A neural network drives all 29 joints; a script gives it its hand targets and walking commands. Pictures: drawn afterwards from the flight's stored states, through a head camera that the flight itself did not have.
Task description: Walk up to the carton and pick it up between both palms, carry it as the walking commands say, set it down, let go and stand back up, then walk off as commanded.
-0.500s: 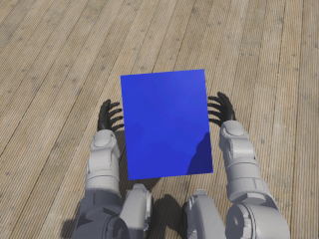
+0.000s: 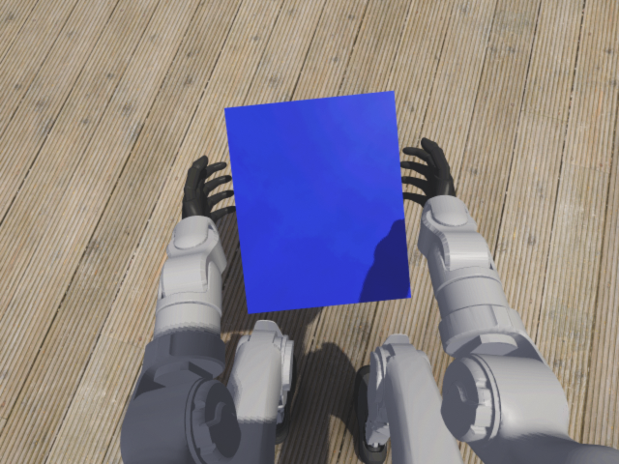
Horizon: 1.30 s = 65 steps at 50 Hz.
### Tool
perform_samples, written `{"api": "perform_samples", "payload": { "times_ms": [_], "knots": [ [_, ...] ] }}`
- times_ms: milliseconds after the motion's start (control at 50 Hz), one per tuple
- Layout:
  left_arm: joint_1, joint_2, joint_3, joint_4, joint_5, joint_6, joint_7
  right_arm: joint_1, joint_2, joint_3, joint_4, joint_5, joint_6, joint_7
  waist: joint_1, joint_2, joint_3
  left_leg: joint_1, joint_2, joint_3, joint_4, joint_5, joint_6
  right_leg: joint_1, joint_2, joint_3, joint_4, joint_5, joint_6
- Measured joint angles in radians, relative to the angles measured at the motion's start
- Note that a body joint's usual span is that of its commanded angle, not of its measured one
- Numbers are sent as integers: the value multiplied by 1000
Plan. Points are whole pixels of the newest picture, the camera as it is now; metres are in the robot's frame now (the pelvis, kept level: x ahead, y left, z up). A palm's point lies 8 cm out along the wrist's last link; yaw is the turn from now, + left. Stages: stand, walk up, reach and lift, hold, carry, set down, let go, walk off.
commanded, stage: set down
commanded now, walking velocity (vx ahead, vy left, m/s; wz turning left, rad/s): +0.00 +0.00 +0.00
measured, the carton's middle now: (318, 205) +0.48 +0.05 -0.17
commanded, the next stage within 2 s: none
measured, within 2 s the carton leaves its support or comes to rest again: neither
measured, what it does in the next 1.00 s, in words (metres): lowers itself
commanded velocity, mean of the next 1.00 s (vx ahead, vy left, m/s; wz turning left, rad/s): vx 0.00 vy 0.00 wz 0.00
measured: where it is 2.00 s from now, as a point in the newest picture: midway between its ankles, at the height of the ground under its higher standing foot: (323, 421)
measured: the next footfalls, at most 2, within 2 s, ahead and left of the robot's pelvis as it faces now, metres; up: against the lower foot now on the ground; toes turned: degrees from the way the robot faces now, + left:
none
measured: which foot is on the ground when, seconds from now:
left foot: down 0.00-1.00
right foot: down 0.00-1.00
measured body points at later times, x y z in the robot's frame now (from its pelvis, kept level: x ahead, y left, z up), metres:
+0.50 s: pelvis -0.02 +0.00 -0.07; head +0.27 +0.02 +0.28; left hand +0.45 +0.21 -0.17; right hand +0.50 -0.10 -0.17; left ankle +0.11 +0.12 -0.50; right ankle +0.08 -0.10 -0.50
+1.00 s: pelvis -0.02 +0.00 -0.13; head +0.31 +0.01 +0.18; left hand +0.47 +0.21 -0.26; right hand +0.52 -0.10 -0.26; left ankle +0.11 +0.12 -0.50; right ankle +0.08 -0.10 -0.50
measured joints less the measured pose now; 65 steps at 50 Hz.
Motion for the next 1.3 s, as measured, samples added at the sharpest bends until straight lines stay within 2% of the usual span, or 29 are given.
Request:
{"api": "perform_samples", "payload": {
  "times_ms": [460,800,1100,1300],
  "knots": [
    [-161,42,15,7,-24,18,20,-179,-63,9,44,14,1,0,2,-7,89,-245,0,11,200,-9,5,-248,0,2,209,-16,6],
    [-249,86,-4,39,-70,-5,28,-269,-120,58,73,62,-12,-8,9,2,173,-372,-1,15,325,-23,8,-373,2,1,336,-34,11],
    [-336,151,-47,133,-141,-54,45,-384,-197,148,180,139,-50,-21,12,10,295,-429,-1,17,431,-34,6,-430,2,-2,447,-49,10],
    [-436,225,-93,261,-200,-85,29,-448,-243,212,265,185,-81,-22,32,34,372,-449,-9,17,493,-47,3,-446,-3,-5,514,-69,7]
  ]
}}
